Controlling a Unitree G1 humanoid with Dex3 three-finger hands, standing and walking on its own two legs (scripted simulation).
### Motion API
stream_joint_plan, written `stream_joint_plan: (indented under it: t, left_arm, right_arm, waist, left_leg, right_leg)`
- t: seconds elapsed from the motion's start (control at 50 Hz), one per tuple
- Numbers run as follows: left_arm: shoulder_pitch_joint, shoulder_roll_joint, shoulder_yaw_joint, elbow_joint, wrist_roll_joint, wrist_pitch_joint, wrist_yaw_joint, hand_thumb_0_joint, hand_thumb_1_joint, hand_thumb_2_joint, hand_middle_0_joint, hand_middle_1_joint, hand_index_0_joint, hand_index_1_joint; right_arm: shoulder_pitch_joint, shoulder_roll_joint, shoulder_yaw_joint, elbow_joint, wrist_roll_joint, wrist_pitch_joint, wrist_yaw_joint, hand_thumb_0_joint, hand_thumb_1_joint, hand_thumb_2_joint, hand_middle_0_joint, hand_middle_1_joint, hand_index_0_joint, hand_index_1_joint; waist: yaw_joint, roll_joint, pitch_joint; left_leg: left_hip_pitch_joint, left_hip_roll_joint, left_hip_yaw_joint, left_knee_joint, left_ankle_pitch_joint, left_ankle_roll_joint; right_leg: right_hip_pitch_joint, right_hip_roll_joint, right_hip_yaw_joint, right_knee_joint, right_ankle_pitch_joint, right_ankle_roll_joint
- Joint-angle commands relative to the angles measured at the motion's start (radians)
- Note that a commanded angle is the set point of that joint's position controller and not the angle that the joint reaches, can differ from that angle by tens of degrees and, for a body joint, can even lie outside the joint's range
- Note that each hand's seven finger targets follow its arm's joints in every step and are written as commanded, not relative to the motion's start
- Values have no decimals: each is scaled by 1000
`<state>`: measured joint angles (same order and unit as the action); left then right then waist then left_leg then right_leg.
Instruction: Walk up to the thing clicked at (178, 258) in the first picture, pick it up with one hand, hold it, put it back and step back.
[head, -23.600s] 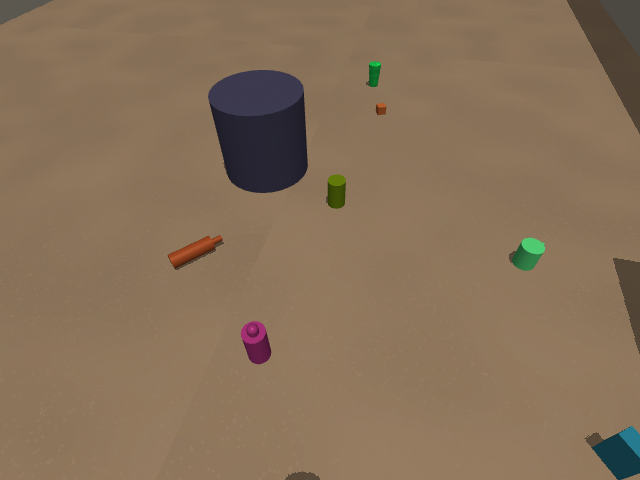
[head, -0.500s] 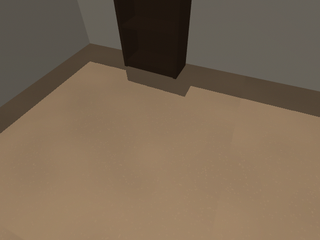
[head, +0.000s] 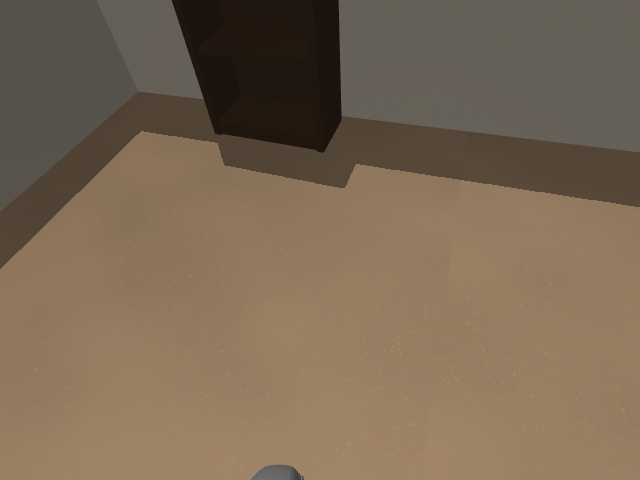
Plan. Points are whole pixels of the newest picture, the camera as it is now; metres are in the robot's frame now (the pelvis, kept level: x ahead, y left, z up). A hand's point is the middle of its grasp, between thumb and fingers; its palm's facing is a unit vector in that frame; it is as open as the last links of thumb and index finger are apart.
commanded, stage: walk up
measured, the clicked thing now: out of the picture -1.53 +0.04 -0.74
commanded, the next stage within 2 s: none
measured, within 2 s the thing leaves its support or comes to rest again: neither
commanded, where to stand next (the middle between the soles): +0.33 +0.05 m, yaw -1 degrees
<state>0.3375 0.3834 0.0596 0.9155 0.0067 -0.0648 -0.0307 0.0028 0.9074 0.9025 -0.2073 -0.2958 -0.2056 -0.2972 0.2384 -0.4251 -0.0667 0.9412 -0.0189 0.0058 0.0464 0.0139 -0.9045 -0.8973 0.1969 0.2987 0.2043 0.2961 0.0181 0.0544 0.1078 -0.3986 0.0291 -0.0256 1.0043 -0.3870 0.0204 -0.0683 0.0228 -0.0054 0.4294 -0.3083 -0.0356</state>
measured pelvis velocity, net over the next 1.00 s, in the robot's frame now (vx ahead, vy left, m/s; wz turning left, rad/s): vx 0.28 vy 0.11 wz -0.67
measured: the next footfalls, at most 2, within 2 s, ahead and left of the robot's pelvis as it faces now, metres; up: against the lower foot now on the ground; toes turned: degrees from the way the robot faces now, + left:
left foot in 0.22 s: +0.25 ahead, +0.13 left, +0.00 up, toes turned -13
right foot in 0.64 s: +0.28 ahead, -0.10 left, +0.00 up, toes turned -30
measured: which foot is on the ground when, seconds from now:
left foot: up 0.00-0.20, down 0.22-0.64, up 0.66-0.94, down 0.96-1.00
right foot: down 0.00-0.24, up 0.26-0.62, down 0.64-0.98, up 1.00-1.00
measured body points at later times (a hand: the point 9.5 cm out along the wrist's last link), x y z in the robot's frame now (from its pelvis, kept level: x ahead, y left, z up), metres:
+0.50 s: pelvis +0.17 +0.07 +0.00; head +0.19 +0.05 +0.45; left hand +0.35 +0.37 -0.09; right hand +0.14 -0.26 -0.10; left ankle +0.21 +0.14 -0.74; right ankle +0.18 -0.08 -0.70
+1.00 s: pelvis +0.28 +0.11 -0.05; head +0.31 +0.08 +0.40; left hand +0.56 +0.29 -0.15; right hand +0.15 -0.20 -0.16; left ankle +0.39 +0.20 -0.74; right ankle +0.24 -0.07 -0.73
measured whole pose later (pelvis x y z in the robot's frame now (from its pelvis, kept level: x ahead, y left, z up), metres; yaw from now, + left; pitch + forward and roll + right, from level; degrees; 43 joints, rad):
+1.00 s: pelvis +0.28 +0.11 -0.05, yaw -38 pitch -3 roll +2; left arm 0.22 0.41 0.04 0.73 0.03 0.03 0.02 0.00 0.90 0.90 -0.21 -0.30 -0.21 -0.30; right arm 0.24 -0.40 -0.06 0.78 -0.02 0.01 0.01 0.01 -0.90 -0.90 0.20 0.30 0.21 0.30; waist 0.00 -0.03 0.14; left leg -0.41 0.03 0.03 0.87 -0.41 -0.02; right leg -0.52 0.02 0.20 0.94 -0.40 0.01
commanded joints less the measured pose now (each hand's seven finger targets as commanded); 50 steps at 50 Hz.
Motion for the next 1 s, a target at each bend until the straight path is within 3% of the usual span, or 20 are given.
stream_joint_plan:
  t: [0.0,0.02,0.04,0.18,0.2,0.22,0.24,0.34,0.46,0.58,0.6,0.62,0.64,0.66,0.74,0.86,0.92,0.94,0.96,0.98]
  left_arm:
    - [38,272,68,-102,-4,-21,30,0,900,900,-200,-300,-200,-300]
    - [130,259,74,-117,-5,-10,29,0,900,900,-200,-300,-200,-300]
    - [156,275,74,-111,-4,-12,32,0,900,900,-200,-300,-200,-300]
    - [10,263,62,-199,-11,-18,57,0,900,900,-200,-300,-200,-300]
    - [41,200,40,-207,-15,-20,58,0,900,900,-200,-300,-200,-300]
    - [73,143,22,-218,-20,-21,62,0,900,900,-200,-300,-200,-300]
    - [115,221,31,-183,-10,-14,71,0,900,900,-200,-300,-200,-300]
    - [176,238,49,-87,-11,-5,28,0,900,900,-200,-300,-200,-300]
    - [41,227,45,-152,9,-7,38,0,900,900,-200,-300,-200,-300]
    - [127,229,62,-136,0,-9,70,0,900,900,-200,-300,-200,-300]
    - [204,284,85,-127,6,-16,80,0,900,900,-200,-300,-200,-300]
    - [248,354,104,-144,9,-21,94,0,900,900,-200,-300,-200,-300]
    - [177,382,98,-189,5,-16,100,0,900,900,-200,-300,-200,-300]
    - [108,374,94,-204,-8,-8,110,0,900,900,-200,-300,-200,-300]
    - [-34,316,65,-223,7,2,111,0,900,900,-200,-300,-200,-300]
    - [-80,303,66,-265,25,37,73,0,900,900,-200,-300,-200,-300]
    - [-152,258,54,-294,14,76,62,0,900,900,-200,-300,-200,-300]
    - [-141,193,41,-305,7,83,63,0,900,900,-200,-300,-200,-300]
    - [-128,209,44,-304,15,86,72,0,900,900,-200,-300,-200,-300]
    - [-135,283,57,-287,33,84,78,0,900,900,-200,-300,-200,-300]
  right_arm:
    - [-92,-143,-46,-147,-4,-29,10,0,-900,-900,200,300,200,300]
    - [-259,-163,-63,-243,-20,-33,20,0,-900,-900,200,300,200,300]
    - [-292,-152,-67,-267,-23,-32,19,0,-900,-900,200,300,200,300]
    - [38,-182,-95,-243,-6,-40,14,0,-900,-900,200,300,200,300]
    - [119,-238,-120,-245,-24,-45,3,0,-900,-900,200,300,200,300]
    - [157,-287,-133,-272,-34,-46,-10,0,-900,-900,200,300,200,300]
    - [77,-313,-139,-302,-3,-47,-8,0,-900,-900,200,300,200,300]
    - [-63,-182,-85,-333,2,-57,8,0,-900,-900,200,300,200,300]
    - [35,-198,-88,-341,-23,-36,25,0,-900,-900,200,300,200,300]
    - [-44,-176,-82,-376,-12,0,16,0,-900,-900,200,300,200,300]
    - [-56,-143,-69,-384,-2,-2,15,0,-900,-900,200,300,200,300]
    - [-7,-97,-54,-383,5,1,11,0,-900,-900,200,300,200,300]
    - [55,-142,-61,-368,1,26,-1,0,-900,-900,200,300,200,300]
    - [49,-194,-82,-348,-3,45,-15,0,-900,-900,200,300,200,300]
    - [106,-190,-73,-259,5,46,-17,0,-900,-900,200,300,200,300]
    - [80,-167,-62,-224,19,14,-38,0,-900,-900,200,300,200,300]
    - [179,-175,-72,-180,6,-11,-57,0,-900,-900,200,300,200,300]
    - [194,-243,-83,-184,-15,-24,-64,0,-900,-900,200,300,200,300]
    - [121,-370,-109,-215,1,-30,-64,0,-900,-900,200,300,200,300]
    - [17,-416,-125,-235,5,-35,-63,0,-900,-900,200,300,200,300]
  waist:
    - [35,-167,-12]
    - [68,-74,4]
    - [70,-84,23]
    - [-127,-105,-131]
    - [-170,43,-168]
    - [-161,226,-202]
    - [-103,92,-154]
    - [-33,121,-53]
    - [-94,80,-37]
    - [17,-8,-111]
    - [79,-73,-161]
    - [100,-296,-191]
    - [48,-236,-199]
    - [34,-171,-169]
    - [-40,-164,-87]
    - [-12,-302,-120]
    - [-88,-222,-122]
    - [-99,5,-99]
    - [-75,192,-87]
    - [-53,180,-35]
  left_leg:
    - [-153,39,-2,-186,71,-23]
    - [-162,-18,27,-204,6,-47]
    - [-160,-7,0,-210,31,-47]
    - [387,-44,-22,-523,180,23]
    - [514,50,-154,-579,63,76]
    - [600,311,-499,-705,-107,151]
    - [408,443,-635,-788,-285,211]
    - [173,223,-169,-800,-58,171]
    - [246,245,-52,-754,67,201]
    - [70,196,125,-347,561,88]
    - [-48,128,166,-152,511,32]
    - [-248,-25,185,141,-20,-19]
    - [-281,-28,21,304,-239,-46]
    - [-247,21,-57,393,-250,-48]
    - [-139,55,-24,220,-51,-23]
    - [22,-19,73,-101,-61,-16]
    - [238,-47,72,-339,83,11]
    - [208,136,-220,-520,-37,55]
    - [90,457,-591,-687,-40,186]
    - [5,552,-718,-749,-56,301]
  right_leg:
    - [108,-241,161,-104,592,-168]
    - [43,-220,395,-132,563,-168]
    - [22,-241,425,-141,545,-158]
    - [-232,-89,256,245,503,-86]
    - [-371,-21,201,471,377,-47]
    - [-565,57,134,659,-164,-28]
    - [-552,-8,119,754,-255,-17]
    - [-414,-108,29,622,-74,17]
    - [-452,-99,-36,357,-47,30]
    - [-83,-31,-74,157,167,-21]
    - [92,-58,11,100,199,-67]
    - [200,-297,406,-25,271,-174]
    - [84,-469,688,-51,244,-288]
    - [-23,-487,707,-60,164,-340]
    - [-242,-228,334,18,125,-175]
    - [-346,-150,287,152,267,-175]
    - [-531,-86,272,311,175,-101]
    - [-609,33,232,529,18,-37]
    - [-628,109,167,736,-271,15]
    - [-621,54,232,864,-297,20]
